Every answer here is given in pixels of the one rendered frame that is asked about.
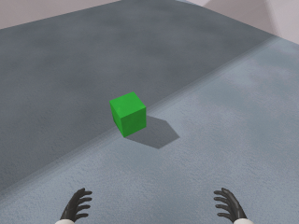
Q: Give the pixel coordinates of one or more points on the robot right hand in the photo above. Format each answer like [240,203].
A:
[233,206]

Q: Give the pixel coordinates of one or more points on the robot left hand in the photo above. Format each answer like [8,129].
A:
[73,206]

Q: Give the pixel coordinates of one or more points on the carton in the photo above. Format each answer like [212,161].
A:
[129,113]

